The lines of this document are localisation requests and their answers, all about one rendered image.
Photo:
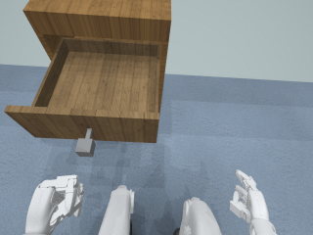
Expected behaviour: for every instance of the left robot thigh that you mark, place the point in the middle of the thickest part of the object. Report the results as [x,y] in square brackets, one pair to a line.
[116,220]

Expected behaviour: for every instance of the cabinet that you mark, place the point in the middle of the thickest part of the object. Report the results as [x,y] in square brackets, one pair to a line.
[147,21]

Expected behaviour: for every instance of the robot thigh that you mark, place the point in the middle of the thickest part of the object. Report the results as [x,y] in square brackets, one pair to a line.
[116,220]
[199,217]

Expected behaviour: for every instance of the right robot hand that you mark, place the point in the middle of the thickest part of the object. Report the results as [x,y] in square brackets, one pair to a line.
[253,205]

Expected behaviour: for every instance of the handle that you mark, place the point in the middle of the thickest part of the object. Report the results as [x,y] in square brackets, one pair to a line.
[85,147]

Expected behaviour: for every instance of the drawer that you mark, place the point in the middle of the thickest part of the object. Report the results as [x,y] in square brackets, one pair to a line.
[109,86]

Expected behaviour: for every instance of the right robot thigh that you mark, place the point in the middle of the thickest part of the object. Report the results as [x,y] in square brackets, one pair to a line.
[199,217]

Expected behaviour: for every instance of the left robot hand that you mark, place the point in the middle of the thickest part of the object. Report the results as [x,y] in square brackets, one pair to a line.
[63,194]

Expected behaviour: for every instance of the right robot forearm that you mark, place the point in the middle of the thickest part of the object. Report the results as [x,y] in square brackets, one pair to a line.
[260,226]

